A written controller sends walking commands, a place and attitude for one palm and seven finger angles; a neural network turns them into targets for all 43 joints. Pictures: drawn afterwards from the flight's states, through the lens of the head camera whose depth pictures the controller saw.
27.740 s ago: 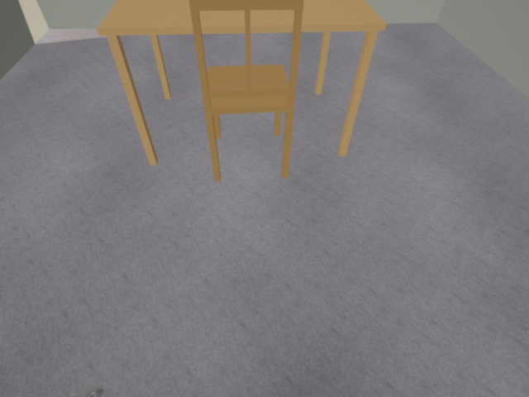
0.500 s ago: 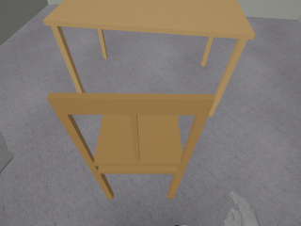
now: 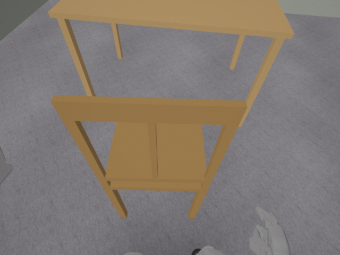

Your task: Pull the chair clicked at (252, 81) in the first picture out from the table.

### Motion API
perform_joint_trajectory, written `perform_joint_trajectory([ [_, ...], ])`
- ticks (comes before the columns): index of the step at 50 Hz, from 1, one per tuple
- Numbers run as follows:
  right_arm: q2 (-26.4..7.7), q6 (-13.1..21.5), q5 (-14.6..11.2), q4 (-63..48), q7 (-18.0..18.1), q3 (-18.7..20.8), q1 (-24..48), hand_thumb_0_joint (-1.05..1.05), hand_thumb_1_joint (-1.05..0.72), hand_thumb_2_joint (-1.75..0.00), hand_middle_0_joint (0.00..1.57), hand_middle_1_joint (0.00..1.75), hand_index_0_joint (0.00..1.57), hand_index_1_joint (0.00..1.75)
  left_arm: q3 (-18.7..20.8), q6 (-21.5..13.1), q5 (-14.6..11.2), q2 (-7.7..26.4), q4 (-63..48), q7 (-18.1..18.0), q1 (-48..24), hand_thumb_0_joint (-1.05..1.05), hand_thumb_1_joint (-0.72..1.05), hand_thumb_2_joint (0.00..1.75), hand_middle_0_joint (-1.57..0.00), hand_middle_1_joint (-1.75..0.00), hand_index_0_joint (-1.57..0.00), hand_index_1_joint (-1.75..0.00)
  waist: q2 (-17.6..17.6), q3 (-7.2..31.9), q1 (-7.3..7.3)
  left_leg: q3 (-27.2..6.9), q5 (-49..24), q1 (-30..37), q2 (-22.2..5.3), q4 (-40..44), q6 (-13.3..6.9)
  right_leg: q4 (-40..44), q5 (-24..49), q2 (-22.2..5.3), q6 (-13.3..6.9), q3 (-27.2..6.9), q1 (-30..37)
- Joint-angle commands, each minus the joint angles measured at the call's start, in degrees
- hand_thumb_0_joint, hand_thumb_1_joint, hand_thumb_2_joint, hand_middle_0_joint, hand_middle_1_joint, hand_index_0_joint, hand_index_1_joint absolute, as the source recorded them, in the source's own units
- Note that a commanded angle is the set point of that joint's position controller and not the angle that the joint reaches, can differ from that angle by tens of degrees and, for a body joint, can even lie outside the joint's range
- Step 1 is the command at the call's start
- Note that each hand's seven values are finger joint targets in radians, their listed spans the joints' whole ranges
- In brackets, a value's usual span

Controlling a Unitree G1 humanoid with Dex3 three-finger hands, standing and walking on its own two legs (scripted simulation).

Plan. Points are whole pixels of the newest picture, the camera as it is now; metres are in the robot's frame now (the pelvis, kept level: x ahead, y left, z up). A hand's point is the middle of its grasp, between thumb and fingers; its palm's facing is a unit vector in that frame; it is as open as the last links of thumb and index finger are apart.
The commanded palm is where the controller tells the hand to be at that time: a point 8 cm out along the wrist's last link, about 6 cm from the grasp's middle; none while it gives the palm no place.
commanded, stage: step back with the hand held close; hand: left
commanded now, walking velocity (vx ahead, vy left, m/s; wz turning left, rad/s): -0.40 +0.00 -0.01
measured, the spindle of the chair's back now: (153, 154) +0.39 +0.08 -0.06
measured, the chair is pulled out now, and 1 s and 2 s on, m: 0.57 0.57 0.57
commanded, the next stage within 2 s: stop stepping back and stand still in 0.72 s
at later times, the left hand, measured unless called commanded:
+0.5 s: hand (0, 195) +0.17 +0.25 +0.19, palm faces +0.38 -0.76 -0.54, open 7.4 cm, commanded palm +0.09 +0.30 +0.20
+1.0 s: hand out of the picture +0.05 +0.21 +0.18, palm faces +0.29 -0.78 -0.56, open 7.4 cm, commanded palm +0.00 +0.25 +0.20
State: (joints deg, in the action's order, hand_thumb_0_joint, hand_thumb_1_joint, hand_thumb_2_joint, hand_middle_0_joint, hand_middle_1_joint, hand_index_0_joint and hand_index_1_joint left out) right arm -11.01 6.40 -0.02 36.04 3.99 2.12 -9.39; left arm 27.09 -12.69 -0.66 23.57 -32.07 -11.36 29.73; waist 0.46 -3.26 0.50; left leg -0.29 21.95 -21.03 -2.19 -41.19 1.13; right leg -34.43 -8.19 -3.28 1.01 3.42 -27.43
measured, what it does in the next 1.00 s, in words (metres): walks backwards: right foot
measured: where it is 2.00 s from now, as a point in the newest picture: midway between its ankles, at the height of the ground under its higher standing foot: outside the picture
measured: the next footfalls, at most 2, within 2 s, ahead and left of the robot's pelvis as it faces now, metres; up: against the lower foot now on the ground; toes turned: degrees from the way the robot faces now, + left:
right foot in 0.86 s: -0.15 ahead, -0.18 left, +0.00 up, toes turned -4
left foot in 1.10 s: -0.12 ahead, +0.08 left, +0.00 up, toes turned +0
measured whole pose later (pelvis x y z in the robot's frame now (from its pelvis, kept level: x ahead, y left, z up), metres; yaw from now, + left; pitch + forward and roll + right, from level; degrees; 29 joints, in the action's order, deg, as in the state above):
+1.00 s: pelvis -0.16 -0.04 +0.02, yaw -4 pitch +1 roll +0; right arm -11.1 5.4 -1.2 36.5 1.6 1.0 -11.6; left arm 25.5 -13.1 -3.2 26.0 -31.8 -8.2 38.8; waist 0.2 -1.8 -0.5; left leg -0.5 22.0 -27.8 -0.9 -49.1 1.3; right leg -29.2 -17.0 -2.1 1.5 -1.1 -13.6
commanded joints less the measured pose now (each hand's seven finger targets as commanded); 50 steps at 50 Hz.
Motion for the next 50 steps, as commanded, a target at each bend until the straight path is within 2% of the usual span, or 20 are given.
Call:
perform_joint_trajectory([
  [1, -7.36, 1.72, 0.5, -7.01, 0.47, 2.77, 1.85, 0.0, -0.9, -0.9, 0.2, 0.3, 0.2, 0.3, 8.19, -3.03, -0.02, 11.91, -9.43, -1.67, 0.59, 0.0, 0.9, 0.9, -0.2, -0.3, -0.2, -0.3, 7.61, 10.97, -0.59, -0.43, 5.64, -0.86, 0.56, 5.89, -1.79, 17.03, -7.5, -11.5, -5.31, -13.52, 10.13],
  [4, -8.18, 1.63, 0.39, -7.88, 0.84, 2.37, 3.33, 0.0, -0.9, -0.9, 0.2, 0.3, 0.2, 0.3, 8.64, -3.97, 0.42, 11.37, -10.94, -1.82, 2.49, 0.0, 0.9, 0.9, -0.2, -0.3, -0.2, -0.3, -4.84, 9.43, -0.44, -6.06, 3.49, -6.27, -5.83, 18.75, -4.31, 8.48, -10.53, -3.86, -1.71, -6.87, 13.64],
  [6, -8.89, 2.94, -0.13, -9.34, 1.2, 2.54, 3.87, 0.0, -0.9, -0.9, 0.2, 0.3, 0.2, 0.3, 8.76, -4.7, 1.03, 10.51, -12.41, -1.5, 0.67, 0.0, 0.9, 0.9, -0.2, -0.3, -0.2, -0.3, -13.99, 7.2, -0.51, -9.93, 5.81, -20.97, -12.21, 24.14, -6.87, -6.46, -2.88, 1.33, -0.01, -2.3, 24.24],
  [14, -7.81, 6.26, 0.97, -5.47, 0.1, 2.77, 1.39, 0.0, -0.9, -0.9, 0.2, 0.3, 0.2, 0.3, 5.5, -6.6, -0.66, 8.83, -13.61, 0.38, -0.45, 0.0, 0.9, 0.9, -0.2, -0.3, -0.2, -0.3, -10.25, 11.74, -0.84, -5.77, -35.38, 1.01, -10.81, 8.75, -3.87, -0.64, 11.56, -2.31, -2.42, -3.8, 15.98],
  [18, -7.36, 4.86, 0.13, -5.9, 0.07, 3.91, 1.29, 0.0, -0.9, -0.9, 0.2, 0.3, 0.2, 0.3, 9.93, -6.48, -1.32, 13.2, -12.5, 0.08, 2.52, 0.0, 0.9, 0.9, -0.2, -0.3, -0.2, -0.3, 1.65, 15.4, -0.89, -1.01, -8.96, -1.21, -1.64, 0.35, -0.55, 7.96, 22.11, -10.38, -7.14, -14.76, 15.16],
  [20, -5.86, 3.17, 0.25, -6.36, -0.06, 3.9, 2.24, 0.0, -0.9, -0.9, 0.2, 0.3, 0.2, 0.3, 10.06, -5.47, -1.64, 13.51, -10.28, -0.35, 3.74, 0.0, 0.9, 0.9, -0.2, -0.3, -0.2, -0.3, 10.12, 14.25, -0.65, -0.17, 6.56, -0.3, 2.49, -8.25, 0.56, 17.08, 11.61, -16.89, -10.01, -19.45, 10.82],
  [23, -5.17, 1.64, 0.31, -6.66, 0.39, 2.49, 5.06, 0.0, -0.9, -0.9, 0.2, 0.3, 0.2, 0.3, 12.33, -4.27, -0.66, 14.14, -6.58, -0.97, 5.75, 0.0, 0.9, 0.9, -0.2, -0.3, -0.2, -0.3, 11.01, 12.38, -0.34, -2.14, 5.23, -0.24, 0.82, -0.2, -0.31, 14.92, 8.4, -14.11, -8.85, -13.78, 11.46],
  [25, -5.95, 1.34, 0.16, -6.58, 0.86, 1.98, 3.48, 0.0, -0.9, -0.9, 0.2, 0.3, 0.2, 0.3, 10.66, -5.39, -1.01, 12.52, -9.11, -0.62, 6.68, 0.0, 0.9, 0.9, -0.2, -0.3, -0.2, -0.3, 5.18, 11.49, -1.08, -2.2, -4.36, 3.6, -2.14, 19.17, -1.81, 8.0, 3.4, -7.32, -3.83, -7.83, 11.88],
  [27, -7.4, 3.07, 0.0, -7.77, 1.05, 2.79, 4.64, 0.0, -0.9, -0.9, 0.2, 0.3, 0.2, 0.3, 9.9, -6.33, -1.02, 11.86, -10.67, -0.26, 5.43, 0.0, 0.9, 0.9, -0.2, -0.3, -0.2, -0.3, -14.63, 9.43, -1.46, -14.4, -11.78, -5.93, -17.58, 25.74, -8.03, -11.51, -13.32, 1.59, 0.24, -2.07, 12.03],
  [28, -7.55, 4.32, 0.53, -7.81, 1.15, 2.73, 4.45, 0.0, -0.9, -0.9, 0.2, 0.3, 0.2, 0.3, 9.67, -6.39, -1.13, 12.31, -11.82, -0.13, 3.85, 0.0, 0.9, 0.9, -0.2, -0.3, -0.2, -0.3, -18.99, 9.52, -2.08, -16.26, -9.45, -11.03, -20.11, 28.24, -10.24, -22.89, -20.02, 2.58, -0.03, -4.6, 12.8],
  [31, -8.34, 6.48, 0.74, -5.06, -0.21, 3.89, 0.86, 0.0, -0.9, -0.9, 0.2, 0.3, 0.2, 0.3, 4.19, -6.4, -1.81, 8.68, -15.68, 0.51, 0.74, 0.0, 0.9, 0.9, -0.2, -0.3, -0.2, -0.3, -11.57, 8.87, -1.06, -9.05, -44.38, 7.96, -16.78, 17.29, -9.32, -21.82, -19.02, 2.41, -0.2, -5.21, 0.91],
  [33, -8.53, 7.39, 0.38, -4.56, -0.94, 3.78, 0.73, 0.0, -0.9, -0.9, 0.2, 0.3, 0.2, 0.3, 3.8, -6.64, -1.85, 9.3, -16.86, 0.77, -0.62, 0.0, 0.9, 0.9, -0.2, -0.3, -0.2, -0.3, -14.25, 10.58, -0.35, -7.1, -48.19, 14.17, -15.34, 15.97, -8.04, -15.85, -17.39, 1.95, -0.64, -3.46, 1.46],
  [38, -8.53, 7.87, 1.36, -3.85, -0.81, 2.39, 2.63, 0.0, -0.9, -0.9, 0.2, 0.3, 0.2, 0.3, 7.47, -6.04, -2.58, 12.53, -12.15, 1.05, 0.04, 0.0, 0.9, 0.9, -0.2, -0.3, -0.2, -0.3, -16.67, 9.33, -0.39, -11.82, -28.98, 7.39, -15.07, 19.54, -7.82, -0.34, -16.23, 1.9, -0.96, -3.85, 10.32],
  [42, -8.2, 6.9, 0.01, -5.76, -1.63, 1.92, 3.27, 0.0, -0.9, -0.9, 0.2, 0.3, 0.2, 0.3, 9.86, -6.69, -3.7, 12.73, -8.93, 2.47, 6.33, 0.0, 0.9, 0.9, -0.2, -0.3, -0.2, -0.3, -12.91, 11.22, 0.65, -7.17, -7.31, 2.98, -10.18, 14.57, -4.57, 14.4, -4.55, 1.79, -0.78, -0.71, 18.48],
  [43, -7.81, 5.89, -0.3, -6.52, -2.1, 1.85, 1.89, 0.0, -0.9, -0.9, 0.2, 0.3, 0.2, 0.3, 10.47, -6.09, -3.55, 13.62, -8.24, 2.72, 9.27, 0.0, 0.9, 0.9, -0.2, -0.3, -0.2, -0.3, -8.99, 12.56, 0.42, -3.59, 0.96, 2.34, -6.02, 11.18, -2.68, 17.22, -4.49, 0.43, -1.5, -0.69, 19.17],
  [44, -7.64, 4.23, -0.61, -8.1, -2.54, 2.81, -0.62, 0.0, -0.9, -0.9, 0.2, 0.3, 0.2, 0.3, 7.42, -5.38, -3.53, 11.66, -9.45, 3.08, 9.69, 0.0, 0.9, 0.9, -0.2, -0.3, -0.2, -0.3, 4.89, 13.28, -0.84, 2.9, 5.01, 0.43, 0.07, -0.37, 0.63, 17.81, -6.08, -5.99, -5.43, -9.64, 16.17],
  [45, -8.16, 3.22, -1.75, -9.36, -2.32, 3.81, 0.01, 0.0, -0.9, -0.9, 0.2, 0.3, 0.2, 0.3, 7.09, -4.16, -3.71, 12.7, -9.45, 2.82, 8.75, 0.0, 0.9, 0.9, -0.2, -0.3, -0.2, -0.3, 17.83, 10.55, -1.0, 1.16, 3.02, -0.41, 3.42, -13.45, 1.3, 21.71, -8.48, -15.07, -10.48, -23.37, 8.18],
  [46, -6.63, 2.3, -2.04, -8.7, -2.11, 3.14, 1.22, 0.0, -0.9, -0.9, 0.2, 0.3, 0.2, 0.3, 8.42, -2.66, -3.65, 12.59, -7.74, 1.53, 8.07, 0.0, 0.9, 0.9, -0.2, -0.3, -0.2, -0.3, 15.33, 9.61, -1.53, -1.44, 1.38, -1.83, 1.59, -18.09, 0.5, 20.02, -2.94, -17.44, -11.89, -21.54, 8.42],
  [48, -5.36, 1.21, -1.64, -9.05, -1.6, 1.16, 2.64, 0.0, -0.9, -0.9, 0.2, 0.3, 0.2, 0.3, 8.32, -1.91, -3.25, 13.09, -7.1, 0.56, 5.92, 0.0, 0.9, 0.9, -0.2, -0.3, -0.2, -0.3, 7.65, 9.83, -2.92, -1.71, 2.76, -1.67, 0.57, -11.92, -0.53, 15.78, -5.13, -14.59, -8.64, -14.26, 10.36],
  [50, -6.27, 1.87, -1.23, -8.76, -0.48, 1.08, 3.24, 0.0, -0.9, -0.9, 0.2, 0.3, 0.2, 0.3, 7.78, -2.45, -2.22, 13.1, -4.38, -0.12, 4.11, 0.0, 0.9, 0.9, -0.2, -0.3, -0.2, -0.3, 8.57, 6.91, -2.35, 1.08, -0.31, 2.72, 0.95, 2.61, -1.34, 14.98, -6.01, -11.52, -6.25, -11.31, 10.42],
])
